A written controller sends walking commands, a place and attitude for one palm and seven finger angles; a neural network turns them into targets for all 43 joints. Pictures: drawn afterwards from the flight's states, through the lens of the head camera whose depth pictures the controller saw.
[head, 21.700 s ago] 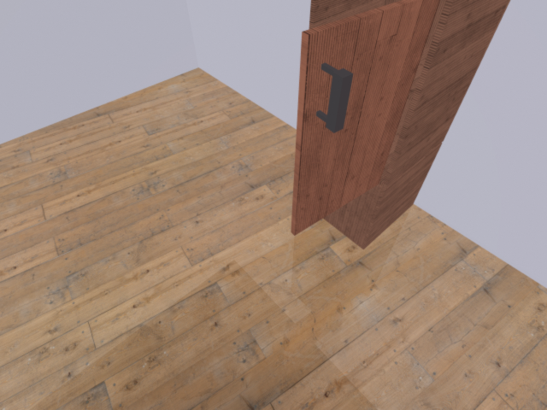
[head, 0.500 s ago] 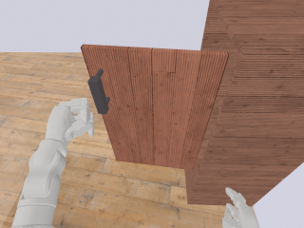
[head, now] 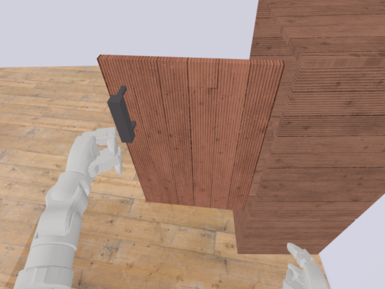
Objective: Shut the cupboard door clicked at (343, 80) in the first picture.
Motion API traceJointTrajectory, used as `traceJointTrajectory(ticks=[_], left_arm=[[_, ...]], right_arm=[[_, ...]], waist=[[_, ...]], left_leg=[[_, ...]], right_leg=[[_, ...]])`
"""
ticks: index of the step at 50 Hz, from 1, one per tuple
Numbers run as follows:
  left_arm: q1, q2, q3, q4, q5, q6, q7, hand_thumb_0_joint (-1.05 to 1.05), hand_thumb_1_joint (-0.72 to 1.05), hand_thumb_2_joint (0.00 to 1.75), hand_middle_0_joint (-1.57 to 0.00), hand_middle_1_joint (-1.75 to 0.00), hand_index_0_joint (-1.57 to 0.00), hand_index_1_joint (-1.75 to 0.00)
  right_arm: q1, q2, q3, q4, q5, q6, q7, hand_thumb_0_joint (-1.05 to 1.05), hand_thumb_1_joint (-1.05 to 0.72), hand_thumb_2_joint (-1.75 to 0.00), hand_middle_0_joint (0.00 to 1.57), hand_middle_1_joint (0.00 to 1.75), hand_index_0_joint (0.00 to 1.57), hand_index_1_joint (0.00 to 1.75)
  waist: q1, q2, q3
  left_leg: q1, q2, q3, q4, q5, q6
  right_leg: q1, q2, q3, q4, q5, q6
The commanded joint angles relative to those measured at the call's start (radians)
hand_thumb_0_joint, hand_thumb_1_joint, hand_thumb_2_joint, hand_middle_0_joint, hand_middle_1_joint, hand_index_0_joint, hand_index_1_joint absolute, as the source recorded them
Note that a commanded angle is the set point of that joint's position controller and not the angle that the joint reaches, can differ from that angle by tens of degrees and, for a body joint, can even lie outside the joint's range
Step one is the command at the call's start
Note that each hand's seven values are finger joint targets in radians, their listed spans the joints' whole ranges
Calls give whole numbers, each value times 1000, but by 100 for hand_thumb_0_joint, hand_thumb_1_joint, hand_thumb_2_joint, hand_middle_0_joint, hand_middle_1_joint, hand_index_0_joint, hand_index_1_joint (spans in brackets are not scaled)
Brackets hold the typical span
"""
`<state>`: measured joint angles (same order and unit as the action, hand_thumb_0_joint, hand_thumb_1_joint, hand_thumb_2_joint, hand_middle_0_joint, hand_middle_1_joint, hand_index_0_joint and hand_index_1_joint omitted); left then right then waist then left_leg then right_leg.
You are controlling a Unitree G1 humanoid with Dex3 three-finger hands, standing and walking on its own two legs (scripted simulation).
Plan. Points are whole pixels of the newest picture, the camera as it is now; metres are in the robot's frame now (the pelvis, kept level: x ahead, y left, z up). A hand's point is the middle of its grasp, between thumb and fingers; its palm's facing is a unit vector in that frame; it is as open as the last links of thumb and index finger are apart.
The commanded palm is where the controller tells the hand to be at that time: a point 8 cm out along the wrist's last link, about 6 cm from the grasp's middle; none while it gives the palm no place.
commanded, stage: bring the fist close to the handle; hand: left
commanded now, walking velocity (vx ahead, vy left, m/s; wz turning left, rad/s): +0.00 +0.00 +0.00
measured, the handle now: (125, 114) +0.46 +0.19 +0.13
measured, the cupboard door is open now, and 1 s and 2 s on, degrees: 84 76 66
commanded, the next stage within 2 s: push the door shut along its arc in 0.06 s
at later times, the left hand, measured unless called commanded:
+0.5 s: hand (127, 134) +0.38 +0.16 +0.14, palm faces -0.13 -0.99 -0.05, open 3.1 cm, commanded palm +0.37 +0.21 +0.14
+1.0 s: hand (138, 123) +0.42 +0.15 +0.14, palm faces -0.22 -0.97 -0.08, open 3.1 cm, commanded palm +0.42 +0.18 +0.14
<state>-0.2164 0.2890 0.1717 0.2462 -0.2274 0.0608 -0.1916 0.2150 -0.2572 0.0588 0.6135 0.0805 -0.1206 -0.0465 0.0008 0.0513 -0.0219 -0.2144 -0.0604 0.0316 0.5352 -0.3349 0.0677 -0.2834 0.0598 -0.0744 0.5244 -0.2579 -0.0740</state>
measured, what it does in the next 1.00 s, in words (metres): stands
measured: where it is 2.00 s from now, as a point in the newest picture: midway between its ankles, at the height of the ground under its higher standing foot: outside the picture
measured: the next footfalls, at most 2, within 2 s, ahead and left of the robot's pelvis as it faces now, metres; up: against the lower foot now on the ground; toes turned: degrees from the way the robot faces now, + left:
none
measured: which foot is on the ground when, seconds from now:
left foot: down 0.00-1.00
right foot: down 0.00-1.00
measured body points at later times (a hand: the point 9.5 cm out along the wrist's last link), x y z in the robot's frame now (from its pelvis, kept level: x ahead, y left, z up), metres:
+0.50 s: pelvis +0.00 +0.01 +0.00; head +0.02 +0.01 +0.45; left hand +0.38 +0.21 +0.15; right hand +0.16 -0.22 -0.10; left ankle -0.03 +0.07 -0.73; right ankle +0.01 -0.07 -0.73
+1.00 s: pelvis -0.01 +0.02 +0.00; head +0.03 +0.01 +0.44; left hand +0.43 +0.20 +0.14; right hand +0.11 -0.23 -0.12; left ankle -0.03 +0.07 -0.73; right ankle +0.01 -0.07 -0.73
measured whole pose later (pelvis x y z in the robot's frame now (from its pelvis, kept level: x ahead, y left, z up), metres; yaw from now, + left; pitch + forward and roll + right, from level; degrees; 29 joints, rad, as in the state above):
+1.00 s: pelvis -0.01 +0.02 +0.00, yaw +2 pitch +5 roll +0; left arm -0.77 0.31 0.07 0.88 -0.20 -0.16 -0.30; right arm 0.28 -0.28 0.05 0.70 0.05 -0.12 -0.04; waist -0.05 0.03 -0.02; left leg -0.32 -0.11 0.01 0.55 -0.32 0.09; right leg -0.39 0.01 -0.09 0.58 -0.27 -0.05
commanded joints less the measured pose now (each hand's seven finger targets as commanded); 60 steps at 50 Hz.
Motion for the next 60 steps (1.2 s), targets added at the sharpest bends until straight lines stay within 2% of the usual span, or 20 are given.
traceJointTrajectory(ticks=[1,4,5,7,11,14,19,20,24,25,26,33,36,37,40,42,48,53,57,60], left_arm=[[-446,155,40,-395,-34,-146,4,0,90,90,-130,-150,-130,-150],[-425,150,50,-379,-29,-196,32,0,90,90,-130,-150,-130,-150],[-390,182,77,-317,-22,-189,42,0,90,90,-130,-150,-130,-150],[-317,151,74,-186,-15,-154,47,0,90,90,-130,-150,-130,-150],[-341,99,-2,-108,9,-71,22,0,90,90,-130,-150,-130,-150],[-478,133,4,-141,2,-72,2,0,90,90,-130,-150,-130,-150],[-662,187,46,-183,-26,-179,-15,0,90,90,-130,-150,-130,-150],[-658,215,61,-133,-23,-187,-17,0,90,90,-130,-150,-130,-150],[-647,155,18,98,-5,-162,-41,0,90,90,-130,-150,-130,-150],[-593,194,57,153,4,-146,-45,0,90,90,-130,-150,-130,-150],[-607,154,15,153,5,-137,-59,0,90,90,-130,-150,-130,-150],[-750,131,-17,99,-10,-187,-96,0,90,90,-130,-150,-130,-150],[-810,102,-54,115,-9,-211,-106,0,90,90,-130,-150,-130,-150],[-832,71,-80,141,-10,-214,-110,0,90,90,-130,-150,-130,-150],[-944,136,-43,234,3,-229,-103,0,90,90,-130,-150,-130,-150],[-1012,111,-61,295,6,-239,-102,0,90,90,-130,-150,-130,-150],[-1149,63,-124,411,15,-298,-138,0,90,90,-130,-150,-130,-150],[-1215,92,-92,527,-4,-322,-175,0,90,90,-130,-150,-130,-150],[-1266,163,-49,608,10,-332,-186,0,90,90,-130,-150,-130,-150],[-1320,181,-53,624,23,-342,-197,0,90,90,-130,-150,-130,-150]], right_arm=[[-129,-104,-48,-174,-5,-87,-25,0,-90,-90,20,30,20,30],[-113,-96,-43,-149,-13,-103,-25,0,-90,-90,20,30,20,30],[-102,-105,-45,-135,-14,-98,-26,0,-90,-90,20,30,20,30],[-96,-108,-45,-117,-8,-86,-20,0,-90,-90,20,30,20,30],[-105,-117,-48,-128,5,-55,-13,0,-90,-90,20,30,20,30],[-102,-120,-48,-141,2,-50,-22,0,-90,-90,20,30,20,30],[-90,-115,-40,-131,-13,-67,-39,0,-90,-90,20,30,20,30],[-77,-121,-40,-118,-13,-63,-40,0,-90,-90,20,30,20,30],[-40,-129,-42,-84,-8,-50,-30,0,-90,-90,20,30,20,30],[-29,-136,-48,-82,-9,-41,-27,0,-90,-90,20,30,20,30],[-29,-135,-45,-93,-6,-37,-22,0,-90,-90,20,30,20,30],[8,-142,-63,-103,-13,-33,-13,0,-90,-90,20,30,20,30],[23,-144,-66,-87,-15,-33,-12,0,-90,-90,20,30,20,30],[23,-144,-63,-82,-15,-34,-11,0,-90,-90,20,30,20,30],[37,-154,-61,-50,-19,-25,-15,0,-90,-90,20,30,20,30],[37,-151,-56,-44,-19,-28,-15,0,-90,-90,20,30,20,30],[85,-165,-61,-6,-29,-51,-10,0,-90,-90,20,30,20,30],[112,-183,-61,14,-35,-56,-11,0,-90,-90,20,30,20,30],[142,-196,-61,27,-39,-62,-12,0,-90,-90,20,30,20,30],[168,-201,-66,37,-44,-64,-14,0,-90,-90,20,30,20,30]], waist=[[-3,-14,-312],[1,-7,-322],[3,-52,-286],[3,-101,-181],[-11,-31,-120],[-23,-33,-185],[-31,-58,-339],[-31,-69,-320],[-45,-43,-216],[-25,-33,-224],[-34,-20,-221],[-55,-70,-343],[-71,-59,-335],[-79,-61,-311],[-92,-55,-250],[-104,-35,-245],[-136,-9,-334],[-150,-106,-328],[-157,-90,-289],[-168,-45,-324]], left_leg=[[60,57,-75,-58,264,-30],[79,59,-77,-63,302,-38],[52,64,-77,-68,288,-38],[-9,60,-73,-80,249,-38],[-11,55,-70,-87,213,-40],[22,56,-83,-80,213,-37],[89,61,-91,-65,309,-36],[77,64,-88,-67,304,-37],[41,59,-94,-70,304,-48],[33,58,-88,-68,321,-49],[30,56,-87,-67,330,-50],[124,69,-103,-39,493,-59],[166,78,-117,-36,529,-67],[158,76,-120,-36,502,-65],[112,69,-122,-52,360,-56],[100,64,-126,-57,298,-52],[170,67,-162,-33,340,-71],[88,57,-144,-14,314,-52],[10,48,-135,-7,243,-40],[-2,45,-125,9,229,-36]], right_leg=[[152,-78,89,-45,230,47],[157,-74,81,-33,257,44],[152,-74,80,-39,243,46],[129,-75,78,-56,223,49],[76,-82,78,-70,182,44],[80,-78,76,-64,174,40],[140,-73,80,-32,259,38],[134,-74,80,-35,250,39],[50,-75,68,-31,244,31],[65,-78,70,-31,255,27],[57,-81,68,-28,270,27],[50,-71,58,-7,345,29],[1,-67,53,-7,325,30],[-24,-65,53,-8,303,32],[-58,-67,53,-19,214,24],[-84,-68,54,-16,176,22],[-158,-66,45,17,161,18],[-145,-63,49,33,185,23],[-164,-64,59,39,148,22],[-171,-66,65,45,143,23]])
